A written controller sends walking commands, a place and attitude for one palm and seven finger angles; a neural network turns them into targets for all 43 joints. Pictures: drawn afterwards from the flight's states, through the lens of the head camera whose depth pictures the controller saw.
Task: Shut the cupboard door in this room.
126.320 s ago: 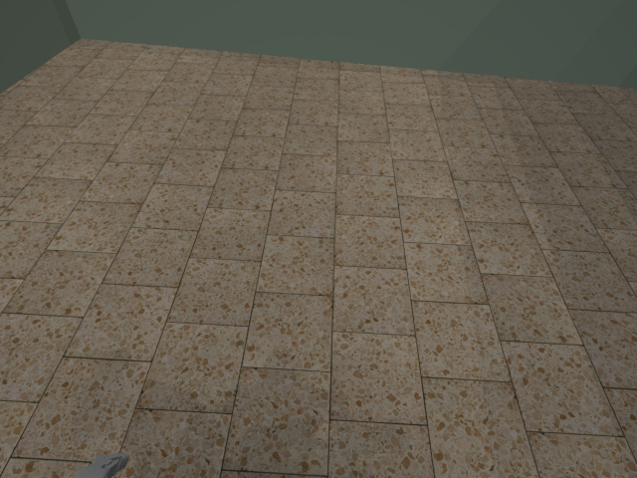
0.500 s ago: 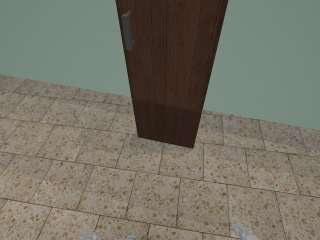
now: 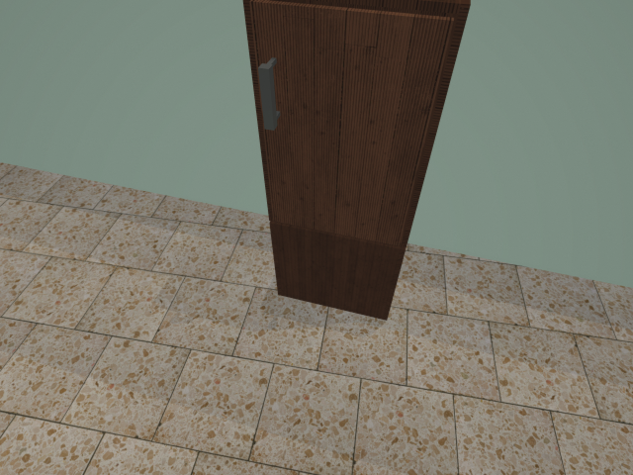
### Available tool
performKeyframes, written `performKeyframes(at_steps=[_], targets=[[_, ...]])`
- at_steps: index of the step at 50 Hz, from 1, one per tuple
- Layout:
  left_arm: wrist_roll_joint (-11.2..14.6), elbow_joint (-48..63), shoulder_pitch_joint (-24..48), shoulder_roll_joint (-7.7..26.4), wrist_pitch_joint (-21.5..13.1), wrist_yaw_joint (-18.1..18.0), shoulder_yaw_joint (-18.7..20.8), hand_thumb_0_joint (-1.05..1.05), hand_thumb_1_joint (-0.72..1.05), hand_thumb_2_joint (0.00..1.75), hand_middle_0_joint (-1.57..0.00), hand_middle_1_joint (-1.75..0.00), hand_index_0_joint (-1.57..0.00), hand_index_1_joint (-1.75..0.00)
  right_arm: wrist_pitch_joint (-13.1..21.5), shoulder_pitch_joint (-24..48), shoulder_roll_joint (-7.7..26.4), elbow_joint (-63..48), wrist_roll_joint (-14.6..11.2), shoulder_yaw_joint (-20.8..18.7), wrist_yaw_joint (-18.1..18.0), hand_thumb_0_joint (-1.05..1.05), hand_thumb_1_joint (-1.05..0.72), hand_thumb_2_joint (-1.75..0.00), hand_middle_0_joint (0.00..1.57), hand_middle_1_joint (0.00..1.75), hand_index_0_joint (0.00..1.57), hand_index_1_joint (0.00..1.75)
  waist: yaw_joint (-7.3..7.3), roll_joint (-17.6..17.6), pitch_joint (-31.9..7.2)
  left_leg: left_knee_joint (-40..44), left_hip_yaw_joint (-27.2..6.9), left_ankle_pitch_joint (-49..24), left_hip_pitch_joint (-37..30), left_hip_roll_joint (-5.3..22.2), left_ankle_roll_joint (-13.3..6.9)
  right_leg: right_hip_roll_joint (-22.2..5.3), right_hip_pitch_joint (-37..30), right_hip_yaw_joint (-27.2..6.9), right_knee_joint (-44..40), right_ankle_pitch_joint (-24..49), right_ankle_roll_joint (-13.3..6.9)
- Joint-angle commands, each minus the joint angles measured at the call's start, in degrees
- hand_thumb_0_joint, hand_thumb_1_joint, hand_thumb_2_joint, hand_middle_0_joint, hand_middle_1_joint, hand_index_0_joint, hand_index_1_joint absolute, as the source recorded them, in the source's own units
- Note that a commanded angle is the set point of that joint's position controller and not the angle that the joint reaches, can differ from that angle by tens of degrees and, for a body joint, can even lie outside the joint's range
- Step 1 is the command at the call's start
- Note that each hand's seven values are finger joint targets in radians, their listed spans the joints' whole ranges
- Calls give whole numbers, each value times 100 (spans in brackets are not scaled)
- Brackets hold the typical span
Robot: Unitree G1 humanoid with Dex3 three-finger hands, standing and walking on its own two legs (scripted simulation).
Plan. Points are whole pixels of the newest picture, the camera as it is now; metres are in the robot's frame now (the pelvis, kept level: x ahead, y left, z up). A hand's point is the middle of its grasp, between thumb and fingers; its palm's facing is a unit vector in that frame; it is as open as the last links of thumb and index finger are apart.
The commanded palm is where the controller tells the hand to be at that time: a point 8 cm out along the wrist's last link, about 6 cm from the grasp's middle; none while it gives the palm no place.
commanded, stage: let the arm hang, fingers relaxed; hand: left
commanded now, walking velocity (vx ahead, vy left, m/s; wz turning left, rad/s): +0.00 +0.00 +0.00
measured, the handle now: (271, 94) +0.84 +0.14 +0.08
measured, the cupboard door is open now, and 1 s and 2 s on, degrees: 0 0 0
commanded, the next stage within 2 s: look to check the result in 0.32 s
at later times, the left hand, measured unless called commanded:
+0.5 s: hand out of the picture -0.03 +0.16 -0.18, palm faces +0.03 -0.98 -0.17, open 7.4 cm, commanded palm none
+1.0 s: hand out of the picture -0.01 +0.15 -0.18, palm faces +0.03 -0.98 -0.18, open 7.4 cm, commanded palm none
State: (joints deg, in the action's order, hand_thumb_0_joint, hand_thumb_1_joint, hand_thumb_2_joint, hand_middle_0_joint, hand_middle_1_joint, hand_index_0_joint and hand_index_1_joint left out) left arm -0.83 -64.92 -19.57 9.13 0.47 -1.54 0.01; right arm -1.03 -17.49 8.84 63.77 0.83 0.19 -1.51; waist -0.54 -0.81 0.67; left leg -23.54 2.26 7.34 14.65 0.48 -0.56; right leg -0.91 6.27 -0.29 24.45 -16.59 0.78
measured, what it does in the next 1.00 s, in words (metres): stands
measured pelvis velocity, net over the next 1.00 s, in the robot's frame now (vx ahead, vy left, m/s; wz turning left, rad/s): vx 0.02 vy -0.01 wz -0.01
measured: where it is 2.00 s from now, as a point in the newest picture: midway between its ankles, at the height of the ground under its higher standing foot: outside the picture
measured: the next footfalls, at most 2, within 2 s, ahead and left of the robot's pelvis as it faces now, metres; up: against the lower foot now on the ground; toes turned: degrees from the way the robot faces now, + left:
none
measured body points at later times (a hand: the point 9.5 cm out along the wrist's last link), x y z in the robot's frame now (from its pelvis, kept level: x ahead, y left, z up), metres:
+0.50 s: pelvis +0.01 +0.00 +0.00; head +0.02 +0.00 +0.45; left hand -0.03 +0.21 -0.16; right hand -0.01 -0.21 -0.16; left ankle +0.06 +0.11 -0.74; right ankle -0.04 -0.13 -0.74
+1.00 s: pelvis +0.02 -0.01 +0.00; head +0.03 -0.01 +0.45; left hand -0.01 +0.20 -0.16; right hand +0.01 -0.23 -0.16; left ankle +0.06 +0.11 -0.74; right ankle -0.04 -0.13 -0.74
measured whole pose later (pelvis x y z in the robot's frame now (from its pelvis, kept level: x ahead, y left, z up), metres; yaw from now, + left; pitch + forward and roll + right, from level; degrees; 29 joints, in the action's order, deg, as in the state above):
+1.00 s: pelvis +0.02 -0.01 +0.00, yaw +0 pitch -1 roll +0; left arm -0.9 -65.8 -18.7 7.0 -0.5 -2.1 0.3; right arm -0.3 -16.0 8.1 64.7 0.8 0.0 -2.2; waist -0.4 0.1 2.0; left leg -23.0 2.5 9.0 12.8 0.8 0.1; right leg -0.6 4.1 -0.5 22.9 -17.6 0.2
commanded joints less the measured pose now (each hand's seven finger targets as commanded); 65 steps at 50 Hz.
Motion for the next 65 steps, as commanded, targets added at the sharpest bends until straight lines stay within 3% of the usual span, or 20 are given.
performKeyframes(at_steps=[1, 11, 27, 65], targets=[[9, 13, -440, 484, -44, -49, 96, 0, 90, 90, -20, -30, -20, -30, 70, -274, 534, -99, -8, -129, -55, 0, -90, -90, 20, 30, 20, 30, 17, -1, 500, 522, -550, 346, -390, 490, -51, -356, 853, -299, -622, 78, -260], [0, -30, -467, 353, -52, -71, 120, 0, 90, 90, -20, -30, -20, -30, 73, -341, 391, -33, -5, -132, -69, 0, -90, -90, 20, 30, 20, 30, 11, 73, 649, 521, -489, 339, -370, 464, -59, -359, 889, -290, -622, 123, -249], [8, -64, -534, 283, -83, -83, 128, 0, 90, 90, -20, -30, -20, -30, 92, -342, 377, -19, -13, -138, -91, 0, -90, -90, 20, 30, 20, 30, 0, 74, 426, 384, -466, -82, -584, 481, -81, -355, 727, -314, -636, 382, -255], [12, -41, -471, 367, -123, -93, 140, 0, 90, 90, -20, -30, -20, -30, 117, -195, 452, -22, -17, -109, -111, 0, -90, -90, 20, 30, 20, 30, 21, 116, 365, 220, -404, -756, -749, 523, -77, -402, 447, -306, -719, 1077, -267]])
